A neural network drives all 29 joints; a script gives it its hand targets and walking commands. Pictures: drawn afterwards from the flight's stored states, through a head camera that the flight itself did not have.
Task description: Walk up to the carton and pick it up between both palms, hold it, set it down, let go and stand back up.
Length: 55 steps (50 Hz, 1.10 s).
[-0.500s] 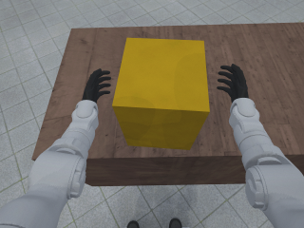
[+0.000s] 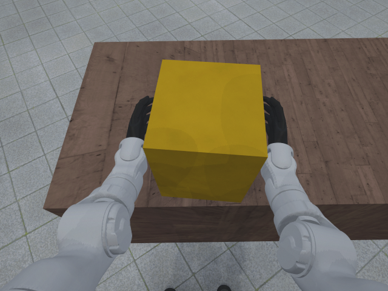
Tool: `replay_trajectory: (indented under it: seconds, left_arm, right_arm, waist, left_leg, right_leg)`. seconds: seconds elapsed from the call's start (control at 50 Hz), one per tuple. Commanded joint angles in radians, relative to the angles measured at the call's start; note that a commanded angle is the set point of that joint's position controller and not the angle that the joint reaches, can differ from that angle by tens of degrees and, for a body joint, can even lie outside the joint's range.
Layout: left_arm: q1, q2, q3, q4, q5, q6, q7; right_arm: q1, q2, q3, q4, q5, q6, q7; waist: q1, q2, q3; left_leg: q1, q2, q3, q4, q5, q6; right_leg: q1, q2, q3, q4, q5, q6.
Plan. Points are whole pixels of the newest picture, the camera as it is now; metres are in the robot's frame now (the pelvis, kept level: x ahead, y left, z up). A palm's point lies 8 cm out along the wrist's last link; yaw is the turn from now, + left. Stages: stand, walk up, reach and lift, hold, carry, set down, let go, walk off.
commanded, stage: reach and lift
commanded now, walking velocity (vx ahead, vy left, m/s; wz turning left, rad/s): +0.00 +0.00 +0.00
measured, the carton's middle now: (205, 137) +0.44 +0.00 +0.00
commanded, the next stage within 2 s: none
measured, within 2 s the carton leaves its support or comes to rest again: leaves its support in 1.52 s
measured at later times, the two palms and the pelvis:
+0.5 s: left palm (134, 136) +0.42 +0.15 +0.03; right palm (273, 140) +0.41 -0.14 +0.03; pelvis +0.00 +0.01 +0.00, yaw +0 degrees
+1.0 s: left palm (134, 136) +0.42 +0.15 +0.03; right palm (273, 140) +0.41 -0.14 +0.03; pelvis +0.00 +0.01 +0.00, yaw +0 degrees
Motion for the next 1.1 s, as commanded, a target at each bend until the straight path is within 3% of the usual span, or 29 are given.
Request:
replay_trajectory:
  seconds: [0.0,0.2,0.4,0.42,0.96,1.08]
  left_arm:
    - [-0.455,-0.523,-0.085,-0.081,0.177,-0.061,-0.128]
    - [-0.521,-0.536,-0.079,-0.104,0.178,-0.061,-0.098]
    - [-0.509,-0.551,-0.083,-0.114,0.18,-0.06,-0.092]
    - [-0.52,-0.555,-0.082,-0.112,0.176,-0.058,-0.091]
    - [-0.52,-0.588,-0.105,-0.092,0.162,-0.068,-0.089]
    - [-0.512,-0.586,-0.104,-0.081,0.162,-0.069,-0.089]
  right_arm:
    - [-0.458,0.585,0.168,-0.025,-0.278,-0.038,0.165]
    - [-0.496,0.566,0.117,-0.004,-0.297,-0.038,0.174]
    - [-0.482,0.593,0.125,-0.006,-0.3,-0.034,0.172]
    - [-0.484,0.589,0.119,0.002,-0.302,-0.033,0.17]
    - [-0.473,0.612,0.125,0.027,-0.307,-0.046,0.162]
    - [-0.472,0.619,0.139,0.026,-0.298,-0.049,0.162]
  waist:
    - [-0.02,0.017,-0.627]
    - [-0.021,0.043,-0.602]
    - [-0.006,0.032,-0.618]
    - [-0.017,0.029,-0.616]
    - [-0.017,0.013,-0.614]
    - [-0.006,0.003,-0.608]
  left_leg:
    - [0.244,-0.008,0.123,-0.01,0.434,-0.055]
    - [0.298,-0.003,0.126,-0.012,0.424,-0.068]
    - [0.27,-0.004,0.134,-0.009,0.423,-0.06]
    - [0.27,-0.005,0.134,-0.015,0.409,-0.059]
    - [0.223,-0.002,0.126,-0.017,0.371,-0.051]
    - [0.212,-0.002,0.123,-0.017,0.366,-0.046]
  right_leg:
    - [0.643,-0.018,-0.044,0.036,0.618,0.017]
    - [0.576,-0.008,-0.068,-0.001,0.487,0.0]
    - [0.602,-0.008,-0.061,0.011,0.524,0.007]
    - [0.598,-0.009,-0.062,0.008,0.518,0.008]
    - [0.601,-0.013,-0.058,0.018,0.509,0.01]
    - [0.597,-0.012,-0.057,0.02,0.503,0.011]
